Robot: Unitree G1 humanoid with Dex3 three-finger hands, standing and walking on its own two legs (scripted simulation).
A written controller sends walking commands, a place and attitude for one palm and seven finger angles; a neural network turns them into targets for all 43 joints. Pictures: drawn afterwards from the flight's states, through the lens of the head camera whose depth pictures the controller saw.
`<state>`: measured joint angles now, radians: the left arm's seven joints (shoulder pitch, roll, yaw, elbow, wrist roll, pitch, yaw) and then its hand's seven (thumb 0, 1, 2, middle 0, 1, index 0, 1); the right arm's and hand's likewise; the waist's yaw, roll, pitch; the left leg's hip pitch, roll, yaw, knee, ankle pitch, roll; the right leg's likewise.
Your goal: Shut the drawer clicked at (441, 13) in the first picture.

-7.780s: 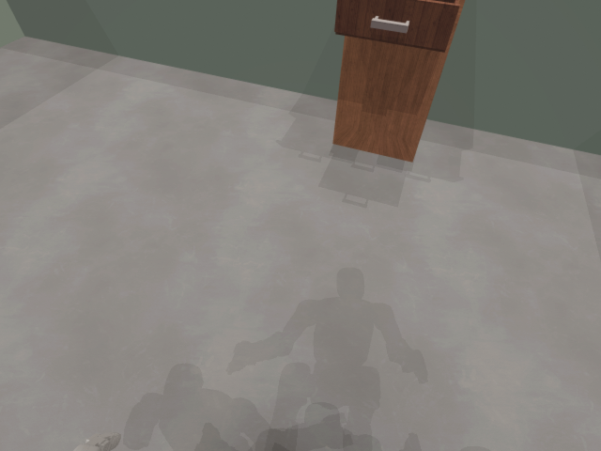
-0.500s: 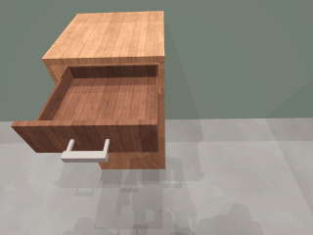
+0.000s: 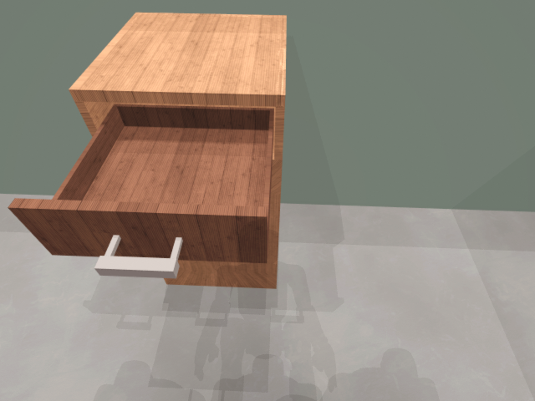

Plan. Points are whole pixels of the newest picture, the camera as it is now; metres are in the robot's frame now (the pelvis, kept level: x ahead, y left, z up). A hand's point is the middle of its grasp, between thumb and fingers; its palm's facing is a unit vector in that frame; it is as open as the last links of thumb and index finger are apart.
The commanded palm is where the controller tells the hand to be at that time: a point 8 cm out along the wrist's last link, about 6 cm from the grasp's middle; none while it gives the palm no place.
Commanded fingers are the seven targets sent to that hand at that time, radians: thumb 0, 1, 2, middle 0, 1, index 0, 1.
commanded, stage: come to a stop and stand still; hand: left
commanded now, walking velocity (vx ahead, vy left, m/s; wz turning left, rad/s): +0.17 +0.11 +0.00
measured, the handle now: (142, 254) +0.33 +0.23 +0.02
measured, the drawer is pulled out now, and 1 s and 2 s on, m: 0.30 0.30 0.30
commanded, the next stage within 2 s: look again from close up in 1.06 s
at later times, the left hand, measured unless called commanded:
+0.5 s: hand out of the picture +0.07 +0.19 -0.16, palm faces -0.01 -0.96 -0.27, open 7.4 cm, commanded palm none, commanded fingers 0.00 0.90 0.90 -0.20 -0.30 -0.20 -0.30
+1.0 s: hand out of the picture +0.00 +0.23 -0.17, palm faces -0.01 -0.97 -0.25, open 7.4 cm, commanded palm none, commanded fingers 0.00 0.90 0.90 -0.20 -0.30 -0.20 -0.30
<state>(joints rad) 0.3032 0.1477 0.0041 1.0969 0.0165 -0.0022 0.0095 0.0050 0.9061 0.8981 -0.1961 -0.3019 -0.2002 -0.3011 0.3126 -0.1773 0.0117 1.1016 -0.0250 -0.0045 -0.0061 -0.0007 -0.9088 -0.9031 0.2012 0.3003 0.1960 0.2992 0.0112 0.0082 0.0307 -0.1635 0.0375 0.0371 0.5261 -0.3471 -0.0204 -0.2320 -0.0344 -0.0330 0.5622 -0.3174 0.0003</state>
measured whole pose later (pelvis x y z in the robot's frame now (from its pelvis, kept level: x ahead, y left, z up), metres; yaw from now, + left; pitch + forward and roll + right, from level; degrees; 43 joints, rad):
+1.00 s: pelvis -0.04 +0.03 +0.00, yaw +0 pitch -1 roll +0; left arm 0.26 0.23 -0.02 1.00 0.01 0.02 0.02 0.01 0.90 0.90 -0.20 -0.30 -0.20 -0.30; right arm 0.20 -0.19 0.00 1.00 -0.02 0.01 0.01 0.00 -0.91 -0.90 0.20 0.30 0.20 0.30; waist 0.01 -0.01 0.04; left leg -0.23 0.00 0.05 0.52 -0.28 0.02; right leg -0.27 -0.06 -0.03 0.50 -0.22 0.04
